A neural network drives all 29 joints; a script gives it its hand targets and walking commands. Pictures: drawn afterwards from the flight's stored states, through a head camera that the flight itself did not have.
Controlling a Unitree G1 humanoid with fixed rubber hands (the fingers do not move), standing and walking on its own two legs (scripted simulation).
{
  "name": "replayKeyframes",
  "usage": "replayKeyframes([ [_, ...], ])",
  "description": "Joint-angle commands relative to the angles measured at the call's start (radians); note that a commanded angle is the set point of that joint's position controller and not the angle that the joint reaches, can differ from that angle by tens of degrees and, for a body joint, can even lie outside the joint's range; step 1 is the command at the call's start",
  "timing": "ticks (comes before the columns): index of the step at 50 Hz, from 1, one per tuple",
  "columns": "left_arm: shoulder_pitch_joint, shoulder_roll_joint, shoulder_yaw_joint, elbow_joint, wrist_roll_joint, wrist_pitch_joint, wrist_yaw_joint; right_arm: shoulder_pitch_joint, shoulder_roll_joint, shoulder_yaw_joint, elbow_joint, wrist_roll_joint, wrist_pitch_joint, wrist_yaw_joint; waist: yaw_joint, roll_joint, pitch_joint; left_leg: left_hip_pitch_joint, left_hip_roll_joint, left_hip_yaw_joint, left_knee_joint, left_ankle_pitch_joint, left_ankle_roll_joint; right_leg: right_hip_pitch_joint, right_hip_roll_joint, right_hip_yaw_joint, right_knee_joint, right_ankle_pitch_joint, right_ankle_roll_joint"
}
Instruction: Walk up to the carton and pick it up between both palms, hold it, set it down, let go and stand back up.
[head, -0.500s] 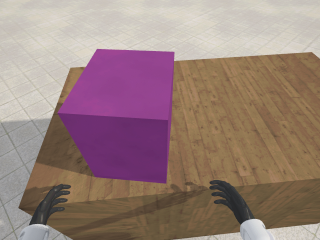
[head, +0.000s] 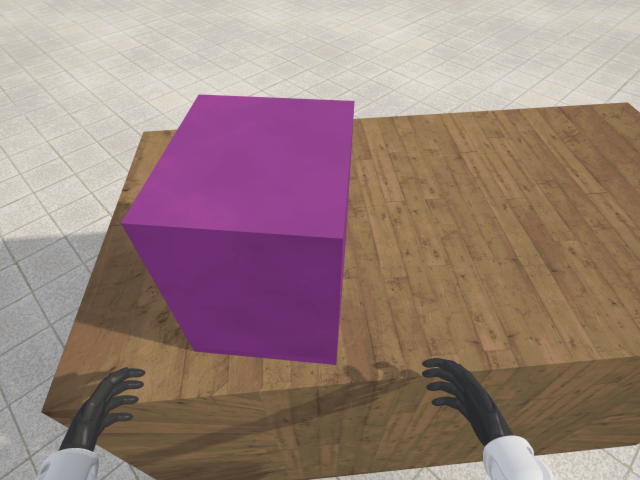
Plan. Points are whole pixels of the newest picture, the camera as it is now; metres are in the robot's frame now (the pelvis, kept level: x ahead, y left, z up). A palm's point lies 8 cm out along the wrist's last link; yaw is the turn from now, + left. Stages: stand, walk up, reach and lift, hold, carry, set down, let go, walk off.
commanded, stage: stand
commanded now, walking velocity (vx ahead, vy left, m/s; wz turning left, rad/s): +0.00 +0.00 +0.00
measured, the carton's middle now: (269, 233) +0.43 +0.06 +0.06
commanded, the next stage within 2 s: none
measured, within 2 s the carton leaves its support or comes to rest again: neither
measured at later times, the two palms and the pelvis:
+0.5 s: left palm (86, 437) +0.19 +0.27 -0.01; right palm (484, 422) +0.18 -0.20 -0.03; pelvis +0.00 +0.00 +0.00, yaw +0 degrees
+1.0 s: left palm (86, 437) +0.19 +0.27 -0.01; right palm (484, 422) +0.18 -0.20 -0.03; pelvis +0.00 +0.00 +0.00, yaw +0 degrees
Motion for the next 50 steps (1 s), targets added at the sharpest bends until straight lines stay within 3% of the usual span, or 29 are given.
replayKeyframes([
  [1, -0.048, 0.227, 0.056, 0.058, -0.002, 0.020, 0.031, -0.062, -0.343, -0.164, 0.144, -0.017, 0.107, -0.098, 0.041, 0.080, 0.081, -0.153, 0.046, -0.119, -0.087, -0.277, 0.063, -0.149, -0.080, 0.147, -0.182, -0.228, -0.053],
  [2, -0.056, 0.250, 0.068, 0.061, -0.005, 0.028, 0.033, -0.012, -0.348, -0.168, 0.151, -0.016, 0.112, -0.101, 0.022, 0.077, 0.098, -0.183, 0.045, -0.127, -0.102, -0.334, 0.064, -0.145, -0.066, 0.123, -0.174, -0.264, -0.039],
  [3, -0.026, 0.241, 0.063, 0.058, -0.008, 0.029, 0.034, -0.075, -0.363, -0.176, 0.126, -0.024, 0.108, -0.098, 0.049, 0.113, 0.028, -0.141, 0.041, -0.103, -0.091, -0.310, 0.063, -0.123, -0.079, 0.125, -0.145, -0.198, -0.041],
  [4, -0.067, 0.243, 0.061, 0.063, -0.001, 0.026, 0.024, -0.035, -0.345, -0.170, 0.144, -0.018, 0.109, -0.098, 0.023, 0.069, 0.071, -0.157, 0.039, -0.105, -0.077, -0.288, 0.062, -0.125, -0.076, 0.117, -0.171, -0.225, -0.038],
  [6, -0.031, 0.238, 0.061, 0.061, -0.012, 0.023, 0.021, -0.049, -0.365, -0.177, 0.145, -0.015, 0.122, -0.093, 0.054, 0.040, 0.048, -0.150, 0.029, -0.082, -0.049, -0.223, 0.062, -0.122, -0.077, 0.120, -0.183, -0.207, -0.038],
  [12, -0.056, 0.197, 0.039, 0.070, -0.011, 0.027, 0.014, -0.036, -0.363, -0.167, 0.148, -0.019, 0.108, -0.102, 0.029, 0.154, 0.056, -0.153, 0.044, -0.110, -0.097, -0.333, 0.049, -0.130, -0.067, 0.108, -0.165, -0.228, -0.038],
  [14, -0.066, 0.229, 0.061, 0.075, -0.007, 0.033, 0.028, -0.045, -0.346, -0.165, 0.141, -0.024, 0.109, -0.101, 0.045, 0.054, 0.028, -0.180, 0.055, -0.132, -0.116, -0.344, 0.055, -0.080, -0.061, 0.091, -0.161, -0.198, -0.028],
  [17, -0.054, 0.200, 0.052, 0.069, -0.013, 0.020, 0.016, -0.094, -0.382, -0.176, 0.131, -0.022, 0.114, -0.108, 0.056, 0.127, 0.100, -0.183, 0.045, -0.109, -0.103, -0.258, 0.055, -0.129, -0.083, 0.131, -0.164, -0.170, -0.044],
  [19, -0.095, 0.197, 0.041, 0.064, -0.019, 0.014, 0.013, -0.052, -0.342, -0.153, 0.139, -0.020, 0.115, -0.105, 0.033, 0.039, 0.042, -0.137, 0.053, -0.128, -0.069, -0.246, 0.066, -0.126, -0.087, 0.144, -0.184, -0.226, -0.055],
  [20, -0.088, 0.199, 0.042, 0.064, -0.024, 0.018, 0.015, -0.065, -0.371, -0.169, 0.144, -0.015, 0.111, -0.104, 0.042, 0.104, -0.010, -0.104, 0.050, -0.105, -0.050, -0.221, 0.067, -0.112, -0.106, 0.166, -0.193, -0.184, -0.066],
  [22, -0.059, 0.204, 0.041, 0.068, -0.018, 0.013, 0.018, -0.043, -0.344, -0.159, 0.135, -0.015, 0.114, -0.106, 0.040, 0.057, 0.008, -0.115, 0.052, -0.120, -0.060, -0.191, 0.058, -0.101, -0.102, 0.156, -0.188, -0.208, -0.059],
  [23, -0.055, 0.209, 0.046, 0.074, -0.022, 0.012, 0.021, -0.090, -0.331, -0.154, 0.131, -0.017, 0.103, -0.104, 0.051, 0.112, 0.039, -0.116, 0.065, -0.131, -0.079, -0.203, 0.061, -0.109, -0.098, 0.149, -0.176, -0.150, -0.058],
  [25, -0.065, 0.238, 0.049, 0.072, -0.018, 0.019, 0.019, -0.084, -0.351, -0.166, 0.129, -0.014, 0.103, -0.107, 0.037, 0.098, 0.023, -0.138, 0.049, -0.113, -0.092, -0.263, 0.047, -0.112, -0.077, 0.118, -0.165, -0.202, -0.051],
  [26, -0.051, 0.218, 0.053, 0.084, -0.025, 0.019, 0.015, -0.093, -0.341, -0.162, 0.132, -0.023, 0.106, -0.104, 0.065, 0.120, 0.052, -0.153, 0.048, -0.122, -0.097, -0.290, 0.068, -0.125, -0.076, 0.133, -0.176, -0.199, -0.044],
  [27, -0.043, 0.235, 0.045, 0.073, -0.019, 0.016, 0.017, -0.027, -0.353, -0.162, 0.142, -0.027, 0.116, -0.104, 0.029, 0.089, 0.074, -0.159, 0.038, -0.105, -0.099, -0.290, 0.049, -0.154, -0.087, 0.105, -0.187, -0.246, -0.039],
  [28, -0.037, 0.228, 0.054, 0.082, -0.025, 0.022, 0.012, -0.052, -0.366, -0.165, 0.140, -0.023, 0.114, -0.100, 0.045, 0.138, 0.088, -0.159, 0.031, -0.098, -0.095, -0.298, 0.061, -0.140, -0.092, 0.129, -0.194, -0.227, -0.034],
  [30, -0.061, 0.240, 0.061, 0.071, -0.013, 0.024, 0.026, -0.065, -0.330, -0.145, 0.147, -0.013, 0.117, -0.096, 0.058, 0.024, 0.054, -0.137, 0.040, -0.097, -0.069, -0.277, 0.057, -0.153, -0.092, 0.135, -0.213, -0.281, -0.045],
  [31, -0.073, 0.206, 0.047, 0.064, -0.023, 0.024, 0.019, -0.024, -0.352, -0.163, 0.140, -0.019, 0.112, -0.095, 0.030, 0.105, 0.069, -0.139, 0.033, -0.101, -0.062, -0.257, 0.060, -0.158, -0.097, 0.151, -0.204, -0.266, -0.054],
  [32, -0.098, 0.222, 0.053, 0.058, -0.017, 0.020, 0.020, -0.002, -0.330, -0.150, 0.157, -0.014, 0.110, -0.100, 0.016, 0.049, 0.059, -0.115, 0.036, -0.102, -0.062, -0.267, 0.063, -0.169, -0.106, 0.153, -0.210, -0.292, -0.052],
  [33, -0.105, 0.222, 0.049, 0.049, -0.018, 0.018, 0.017, -0.005, -0.355, -0.158, 0.157, -0.018, 0.118, -0.104, 0.011, 0.097, 0.025, -0.094, 0.025, -0.098, -0.042, -0.270, 0.055, -0.178, -0.084, 0.138, -0.209, -0.304, -0.041],
  [34, -0.075, 0.248, 0.054, 0.054, -0.015, 0.021, 0.027, -0.015, -0.329, -0.155, 0.154, -0.013, 0.117, -0.101, 0.020, 0.059, 0.047, -0.137, 0.042, -0.104, -0.063, -0.289, 0.068, -0.160, -0.097, 0.144, -0.192, -0.257, -0.044],
  [37, -0.009, 0.225, 0.058, 0.077, -0.029, 0.019, 0.022, -0.072, -0.342, -0.164, 0.132, -0.022, 0.110, -0.110, 0.064, 0.132, 0.074, -0.157, 0.061, -0.144, -0.092, -0.264, 0.069, -0.139, -0.094, 0.141, -0.170, -0.200, -0.050],
  [38, -0.071, 0.219, 0.050, 0.067, -0.022, 0.018, 0.019, -0.072, -0.336, -0.156, 0.128, -0.027, 0.109, -0.113, 0.033, 0.133, 0.065, -0.170, 0.057, -0.125, -0.098, -0.274, 0.063, -0.125, -0.082, 0.126, -0.164, -0.189, -0.046],
  [40, -0.051, 0.215, 0.048, 0.072, -0.028, 0.019, 0.015, -0.123, -0.350, -0.160, 0.112, -0.020, 0.103, -0.106, 0.065, 0.107, 0.021, -0.148, 0.062, -0.129, -0.106, -0.254, 0.053, -0.109, -0.078, 0.116, -0.153, -0.154, -0.049],
  [43, -0.041, 0.236, 0.050, 0.091, -0.011, 0.020, 0.020, -0.036, -0.357, -0.166, 0.151, -0.018, 0.094, -0.111, 0.031, 0.085, 0.022, -0.135, 0.069, -0.140, -0.132, -0.294, 0.046, -0.096, -0.072, 0.101, -0.143, -0.174, -0.053],
  [44, -0.097, 0.200, 0.046, 0.055, -0.015, 0.021, 0.021, -0.086, -0.367, -0.160, 0.144, -0.022, 0.100, -0.114, 0.052, 0.096, 0.036, -0.165, 0.069, -0.135, -0.138, -0.278, 0.050, -0.087, -0.075, 0.101, -0.139, -0.119, -0.048],
  [45, -0.065, 0.185, 0.038, 0.064, -0.026, 0.026, 0.022, -0.099, -0.362, -0.160, 0.142, -0.024, 0.109, -0.114, 0.058, 0.183, 0.043, -0.138, 0.058, -0.111, -0.119, -0.233, 0.059, -0.094, -0.077, 0.110, -0.142, -0.075, -0.044],
  [47, -0.058, 0.227, 0.043, 0.078, -0.020, 0.019, 0.026, -0.091, -0.324, -0.143, 0.144, -0.011, 0.107, -0.107, 0.038, 0.082, 0.014, -0.110, 0.074, -0.140, -0.098, -0.211, 0.059, -0.097, -0.077, 0.116, -0.158, -0.104, -0.054],
  [50, -0.098, 0.206, 0.043, 0.083, -0.019, 0.020, 0.017, -0.065, -0.369, -0.161, 0.156, -0.016, 0.110, -0.109, 0.017, 0.105, 0.035, -0.130, 0.055, -0.121, -0.120, -0.320, 0.044, -0.138, -0.085, 0.122, -0.190, -0.229, -0.045],
])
